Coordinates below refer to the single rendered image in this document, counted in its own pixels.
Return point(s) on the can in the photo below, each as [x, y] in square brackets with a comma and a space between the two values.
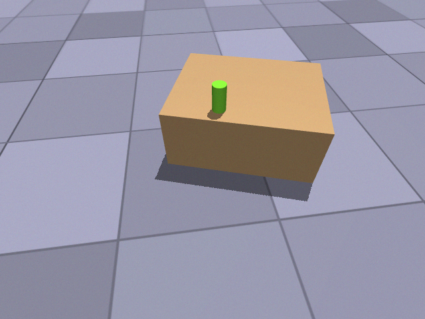
[219, 89]

